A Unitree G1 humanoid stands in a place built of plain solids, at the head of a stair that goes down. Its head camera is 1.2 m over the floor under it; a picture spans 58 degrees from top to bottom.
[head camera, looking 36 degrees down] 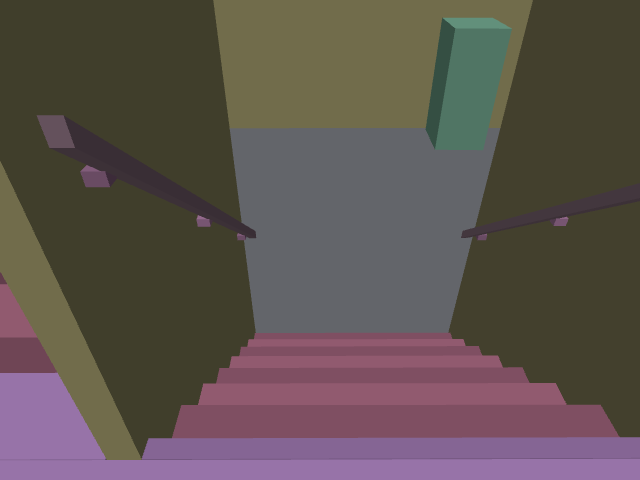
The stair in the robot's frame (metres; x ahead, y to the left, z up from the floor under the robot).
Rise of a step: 0.19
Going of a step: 0.23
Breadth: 1.50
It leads straight ahead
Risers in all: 8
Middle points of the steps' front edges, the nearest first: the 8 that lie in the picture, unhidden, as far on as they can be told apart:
0.68 -0.25 0.00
0.91 -0.25 -0.19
1.13 -0.25 -0.38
1.36 -0.25 -0.57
1.59 -0.25 -0.76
1.82 -0.25 -0.95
2.04 -0.25 -1.14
2.27 -0.25 -1.33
